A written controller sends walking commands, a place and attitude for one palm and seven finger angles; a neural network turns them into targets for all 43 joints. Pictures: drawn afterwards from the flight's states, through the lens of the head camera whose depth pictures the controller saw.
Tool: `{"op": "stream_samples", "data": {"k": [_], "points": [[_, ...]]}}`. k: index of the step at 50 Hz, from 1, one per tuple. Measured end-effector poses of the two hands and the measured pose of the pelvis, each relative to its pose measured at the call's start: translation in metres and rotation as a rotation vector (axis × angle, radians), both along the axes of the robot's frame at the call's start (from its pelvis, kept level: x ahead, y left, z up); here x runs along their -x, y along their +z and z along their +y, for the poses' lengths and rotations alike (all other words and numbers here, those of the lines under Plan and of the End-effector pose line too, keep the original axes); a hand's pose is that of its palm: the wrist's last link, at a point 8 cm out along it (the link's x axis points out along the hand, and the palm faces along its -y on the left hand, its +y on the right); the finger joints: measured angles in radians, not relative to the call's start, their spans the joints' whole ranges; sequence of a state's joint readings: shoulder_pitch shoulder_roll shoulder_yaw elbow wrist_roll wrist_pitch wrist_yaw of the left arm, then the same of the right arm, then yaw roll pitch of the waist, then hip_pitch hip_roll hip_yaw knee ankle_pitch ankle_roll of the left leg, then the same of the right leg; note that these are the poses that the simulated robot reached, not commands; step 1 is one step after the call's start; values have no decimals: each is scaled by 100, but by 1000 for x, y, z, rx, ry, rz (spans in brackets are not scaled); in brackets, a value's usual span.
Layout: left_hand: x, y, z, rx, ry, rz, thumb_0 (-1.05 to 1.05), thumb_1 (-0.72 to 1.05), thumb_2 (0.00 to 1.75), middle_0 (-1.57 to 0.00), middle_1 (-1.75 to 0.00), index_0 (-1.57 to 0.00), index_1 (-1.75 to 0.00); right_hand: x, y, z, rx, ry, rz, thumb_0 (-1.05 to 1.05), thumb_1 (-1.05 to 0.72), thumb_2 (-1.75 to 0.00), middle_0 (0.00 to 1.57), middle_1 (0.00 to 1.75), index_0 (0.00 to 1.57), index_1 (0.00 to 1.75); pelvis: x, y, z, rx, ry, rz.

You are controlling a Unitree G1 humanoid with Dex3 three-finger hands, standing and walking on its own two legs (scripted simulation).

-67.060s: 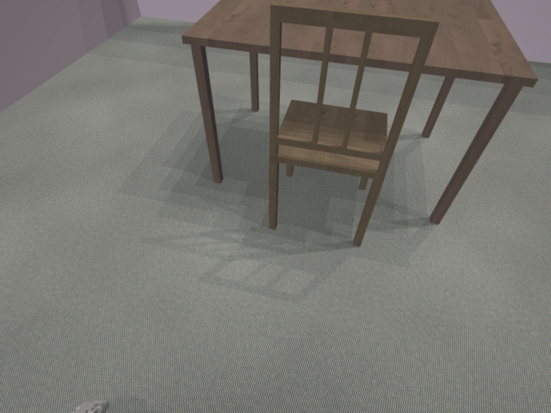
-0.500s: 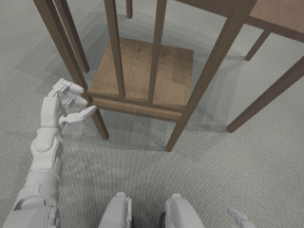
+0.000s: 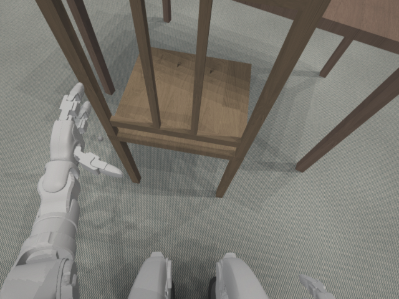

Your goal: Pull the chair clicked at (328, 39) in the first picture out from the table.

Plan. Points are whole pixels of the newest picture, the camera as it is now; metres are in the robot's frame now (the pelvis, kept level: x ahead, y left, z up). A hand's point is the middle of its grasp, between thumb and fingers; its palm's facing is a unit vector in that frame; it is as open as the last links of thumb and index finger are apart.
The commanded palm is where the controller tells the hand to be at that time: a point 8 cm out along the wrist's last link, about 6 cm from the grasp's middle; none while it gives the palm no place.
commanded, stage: draw the fingers out of the gap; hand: left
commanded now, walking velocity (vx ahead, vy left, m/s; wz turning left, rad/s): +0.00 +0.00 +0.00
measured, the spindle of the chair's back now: (149, 76) +0.55 +0.11 +0.06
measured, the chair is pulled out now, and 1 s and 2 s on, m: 0.12 0.12 0.12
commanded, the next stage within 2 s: aim the fingers beside a spindle in 0.84 s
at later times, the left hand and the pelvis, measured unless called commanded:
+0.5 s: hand (86, 172) +0.35 +0.21 +0.01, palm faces +0.06 -1.00 -0.05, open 17.5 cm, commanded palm +0.33 +0.26 +0.02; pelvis +0.00 +0.00 +0.01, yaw +0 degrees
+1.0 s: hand (87, 208) +0.28 +0.20 +0.01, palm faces +0.02 -1.00 -0.04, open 17.5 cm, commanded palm +0.27 +0.25 +0.02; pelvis +0.00 +0.00 +0.00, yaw +1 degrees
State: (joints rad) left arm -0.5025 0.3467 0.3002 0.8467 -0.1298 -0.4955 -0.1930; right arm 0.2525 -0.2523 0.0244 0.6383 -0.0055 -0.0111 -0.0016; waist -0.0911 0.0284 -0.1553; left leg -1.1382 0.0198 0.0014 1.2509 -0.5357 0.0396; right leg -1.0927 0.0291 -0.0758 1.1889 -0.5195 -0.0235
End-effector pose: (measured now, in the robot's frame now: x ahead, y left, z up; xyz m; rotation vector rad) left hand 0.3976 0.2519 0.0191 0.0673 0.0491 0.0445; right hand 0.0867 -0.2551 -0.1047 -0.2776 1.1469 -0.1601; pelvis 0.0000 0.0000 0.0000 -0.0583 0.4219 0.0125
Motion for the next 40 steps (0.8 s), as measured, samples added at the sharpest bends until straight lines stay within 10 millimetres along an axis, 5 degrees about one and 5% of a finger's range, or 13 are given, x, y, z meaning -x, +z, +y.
{"op": "stream_samples", "data": {"k": [9, 16, 25, 40], "points": [[2, -2, -4, 11, 6, 16, -1, -54, 20, -1, -3, -1, -3, 1, 1, -1, -10, -12, 2, 0, -90, -90, 20, 30, 20, 30, -2, 2, -1, -5, -8, -1], [31, -2, 0, 6, 2, 20, -1, -54, 20, 0, -1, 0, -1, -6, 8, 1, -28, -21, -33, 0, -90, -90, 20, 30, 20, 30, -5, 7, -2, -8, -15, -14], [71, -6, 14, 17, 15, 14, -1, -55, 20, 0, 0, 0, 0, -36, 13, 4, -4, 42, -121, 1, -90, -90, 20, 30, 20, 30, -4, 6, 0, 0, 6, -28], [111, -6, 5, 28, -14, 32, -1, -55, 20, 0, 0, 0, 0, -80, 22, 26, -29, 122, -278, 1, -90, -90, 20, 30, 20, 30, 1, 3, 5, 2, 17, -40]]}}
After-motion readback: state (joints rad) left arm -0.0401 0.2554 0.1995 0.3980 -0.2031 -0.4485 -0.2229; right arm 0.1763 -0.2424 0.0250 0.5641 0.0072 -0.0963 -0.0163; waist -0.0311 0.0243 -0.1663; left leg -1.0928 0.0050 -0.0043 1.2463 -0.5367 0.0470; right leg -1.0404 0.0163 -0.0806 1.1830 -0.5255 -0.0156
